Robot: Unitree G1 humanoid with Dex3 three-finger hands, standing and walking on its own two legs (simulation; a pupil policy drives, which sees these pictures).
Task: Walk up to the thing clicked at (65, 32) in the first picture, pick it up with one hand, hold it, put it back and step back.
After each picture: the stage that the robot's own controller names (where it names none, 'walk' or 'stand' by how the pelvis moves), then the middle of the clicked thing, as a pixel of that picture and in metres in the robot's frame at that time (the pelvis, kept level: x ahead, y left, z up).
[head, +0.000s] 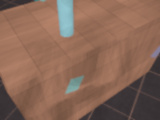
stand; (65, 10) +0.69 +0.10 +0.11
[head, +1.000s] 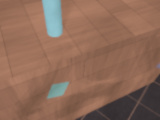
rise first; (52, 7) +0.62 +0.16 +0.14
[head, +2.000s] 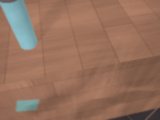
rise first; (18, 18) +0.52 +0.25 +0.14
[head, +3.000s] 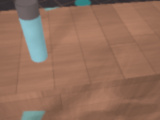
stand; (33, 33) +0.51 +0.20 +0.11
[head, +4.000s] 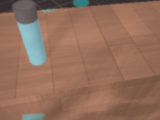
stand; (32, 36) +0.50 +0.20 +0.11
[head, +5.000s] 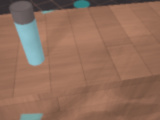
stand; (29, 37) +0.50 +0.22 +0.11
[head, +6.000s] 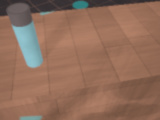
stand; (27, 39) +0.49 +0.22 +0.11
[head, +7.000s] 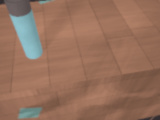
rise first; (26, 29) +0.50 +0.22 +0.11
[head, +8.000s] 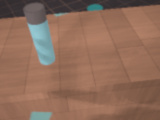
go down; (41, 37) +0.51 +0.21 +0.11
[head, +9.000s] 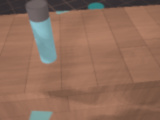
go down; (43, 35) +0.51 +0.20 +0.12
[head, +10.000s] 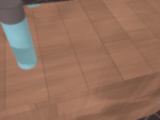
go down; (19, 37) +0.47 +0.19 +0.12
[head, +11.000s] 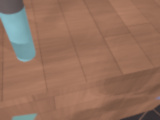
close in; (17, 28) +0.49 +0.19 +0.13
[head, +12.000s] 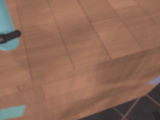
close; out of the picture +0.51 +0.22 +0.16
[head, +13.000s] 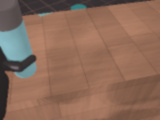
lift; (15, 44) +0.36 +0.19 +0.22
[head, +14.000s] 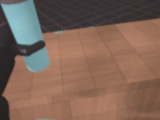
lift; (26, 29) +0.34 +0.16 +0.31
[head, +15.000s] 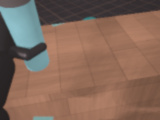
hold; (26, 29) +0.32 +0.15 +0.30
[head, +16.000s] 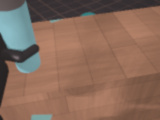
crouch; (17, 31) +0.32 +0.17 +0.29
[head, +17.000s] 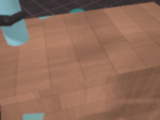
crouch; (4, 1) +0.44 +0.21 +0.31
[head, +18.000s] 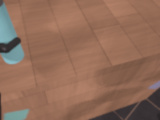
lower; (0, 28) +0.48 +0.22 +0.13
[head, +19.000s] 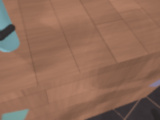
lower; out of the picture +0.50 +0.23 +0.16
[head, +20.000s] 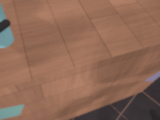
lower; out of the picture +0.52 +0.23 +0.16
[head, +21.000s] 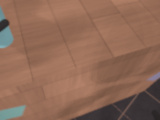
lower; out of the picture +0.52 +0.23 +0.16
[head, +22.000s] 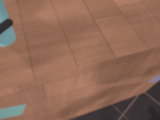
loosen; out of the picture +0.51 +0.22 +0.16
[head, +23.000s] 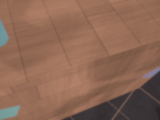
withdraw; out of the picture +0.51 +0.23 +0.16
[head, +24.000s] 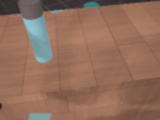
sink last; (38, 33) +0.50 +0.21 +0.13
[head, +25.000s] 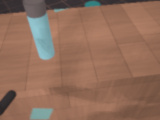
stand; (41, 31) +0.52 +0.21 +0.12
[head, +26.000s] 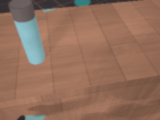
stand; (30, 35) +0.49 +0.22 +0.12
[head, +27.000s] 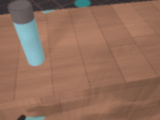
stand; (29, 36) +0.49 +0.22 +0.11
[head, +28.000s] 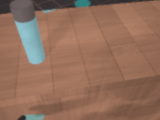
stand; (30, 35) +0.50 +0.22 +0.11
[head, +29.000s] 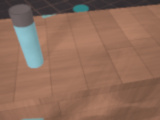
walk; (28, 39) +0.50 +0.22 +0.11
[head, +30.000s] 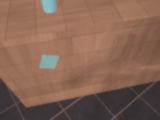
walk; out of the picture +0.78 +0.20 +0.13
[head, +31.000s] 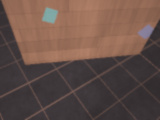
walk; out of the picture +1.21 +0.21 +0.13
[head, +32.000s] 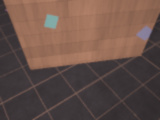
stand; out of the picture +1.27 +0.24 +0.12
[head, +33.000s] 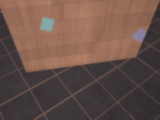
stand; out of the picture +1.26 +0.26 +0.11
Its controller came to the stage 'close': yes
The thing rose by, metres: 0.21
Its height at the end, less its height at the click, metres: +0.00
